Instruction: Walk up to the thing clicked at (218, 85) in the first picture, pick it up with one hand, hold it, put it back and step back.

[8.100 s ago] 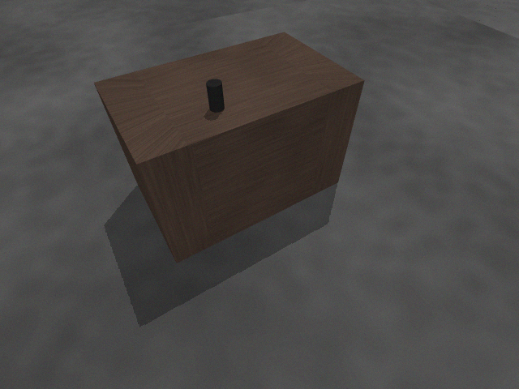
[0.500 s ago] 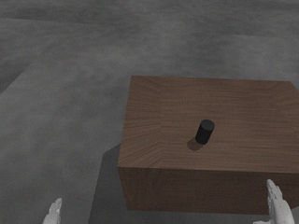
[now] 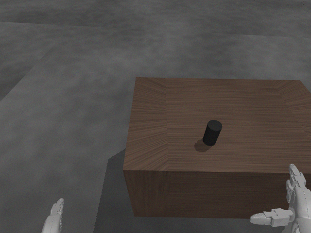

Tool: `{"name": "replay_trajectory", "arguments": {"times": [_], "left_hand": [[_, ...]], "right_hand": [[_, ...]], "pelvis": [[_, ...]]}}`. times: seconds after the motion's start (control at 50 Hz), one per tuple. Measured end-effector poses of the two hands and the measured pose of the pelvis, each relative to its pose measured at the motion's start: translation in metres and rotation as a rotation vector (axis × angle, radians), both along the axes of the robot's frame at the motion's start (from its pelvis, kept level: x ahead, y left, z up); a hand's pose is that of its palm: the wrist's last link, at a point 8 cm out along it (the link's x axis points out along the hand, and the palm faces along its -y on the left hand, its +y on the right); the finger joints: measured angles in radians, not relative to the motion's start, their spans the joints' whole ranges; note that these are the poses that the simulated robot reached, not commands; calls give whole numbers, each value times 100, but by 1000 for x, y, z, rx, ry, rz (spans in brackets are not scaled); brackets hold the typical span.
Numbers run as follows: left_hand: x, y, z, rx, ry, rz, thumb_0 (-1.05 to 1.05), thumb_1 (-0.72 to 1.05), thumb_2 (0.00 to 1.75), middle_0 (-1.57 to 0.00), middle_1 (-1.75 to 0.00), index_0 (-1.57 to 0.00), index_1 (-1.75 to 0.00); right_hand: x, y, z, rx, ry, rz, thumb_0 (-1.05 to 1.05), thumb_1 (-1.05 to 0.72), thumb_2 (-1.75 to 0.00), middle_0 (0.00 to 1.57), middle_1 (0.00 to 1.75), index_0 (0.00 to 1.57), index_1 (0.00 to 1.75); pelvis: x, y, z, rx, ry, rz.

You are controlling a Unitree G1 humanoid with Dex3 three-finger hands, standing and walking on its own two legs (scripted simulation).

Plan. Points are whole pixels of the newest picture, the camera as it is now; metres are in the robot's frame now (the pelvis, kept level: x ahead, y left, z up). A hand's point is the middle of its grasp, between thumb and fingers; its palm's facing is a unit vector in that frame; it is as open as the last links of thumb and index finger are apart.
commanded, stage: go down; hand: right
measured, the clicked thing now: (211, 133) +0.51 -0.22 -0.12
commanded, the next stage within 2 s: none
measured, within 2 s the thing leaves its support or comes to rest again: neither
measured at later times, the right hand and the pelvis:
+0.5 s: hand (277, 152) +0.34 -0.34 +0.00, palm faces +0.20 +0.98 -0.04, open 17.2 cm; pelvis -0.03 -0.02 -0.05, yaw +3 degrees
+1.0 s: hand (283, 135) +0.39 -0.38 +0.01, palm faces +0.19 +0.98 +0.02, open 17.3 cm; pelvis -0.02 -0.03 -0.06, yaw +3 degrees
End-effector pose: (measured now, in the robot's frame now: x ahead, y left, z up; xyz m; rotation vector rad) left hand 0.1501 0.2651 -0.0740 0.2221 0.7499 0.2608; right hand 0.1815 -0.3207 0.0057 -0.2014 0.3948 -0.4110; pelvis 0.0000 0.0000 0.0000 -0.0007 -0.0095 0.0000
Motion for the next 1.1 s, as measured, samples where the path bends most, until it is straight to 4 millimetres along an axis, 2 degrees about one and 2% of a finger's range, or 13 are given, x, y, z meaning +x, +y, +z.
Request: {"name": "replay_trajectory", "arguments": {"times": [0.06,0.12,0.22,0.32,0.44,0.5,0.58,0.7,0.86,0.96,1.1], "left_hand": [[-1,8,5,38,-16,1,-1,-52,4,-7,-5,-7,-6],[-7,11,0,60,0,-1,-1,-52,4,-7,-5,-7,-6],[-23,2,-12,59,-6,3,-1,-51,3,-6,-5,-7,-6],[-43,-5,-11,74,-23,24,-1,-51,3,-7,-6,-7,-6],[-56,-10,-21,108,21,8,-1,-51,3,-7,-6,-7,-5],[-53,-22,-26,99,25,-19,-1,-51,3,-6,-6,-7,-6],[-47,-33,-22,95,-14,-30,-1,-51,3,-7,-6,-8,-6],[-39,-25,-9,153,-69,-30,-1,-51,4,-7,-6,-8,-6],[-40,-33,-14,152,-54,-67,-1,-52,4,-7,-6,-7,-6],[-46,-30,-10,170,-48,-62,-1,-52,5,-7,-6,-7,-6],[-46,-32,-22,164,-10,-70,-1,-53,5,-6,-6,-6,-6]], "right_hand": [[21,-11,2,29,-59,20,-2,47,-7,4,6,5,6],[46,-21,5,48,-121,71,-2,49,-6,4,6,6,6],[83,-38,7,71,-207,152,-2,49,-5,5,5,6,5],[105,-56,6,144,-257,151,-2,47,-4,5,5,6,5],[122,-68,0,151,-278,186,-2,47,-4,5,5,6,5],[129,-71,0,153,-304,208,-2,47,-5,5,5,6,5],[134,-79,3,182,-336,197,-2,46,-5,5,5,6,5],[146,-93,11,177,-387,202,-2,46,-5,5,5,5,5],[166,-102,7,187,-382,229,-2,49,-5,5,5,5,5],[176,-106,7,206,-373,212,-2,49,-4,5,4,5,5],[187,-110,9,176,-376,222,-2,51,-4,5,5,5,5]], "pelvis": [[-5,1,-3,2,18,-1],[-11,0,-10,4,54,4],[-19,-4,-26,12,114,15],[-20,-10,-34,20,138,26],[-25,-18,-43,28,188,38],[-26,-21,-47,33,206,41],[-24,-24,-48,37,216,39],[-22,-26,-52,43,237,35],[-22,-28,-59,55,275,34],[-19,-28,-60,59,288,36],[-19,-27,-66,63,314,40]]}}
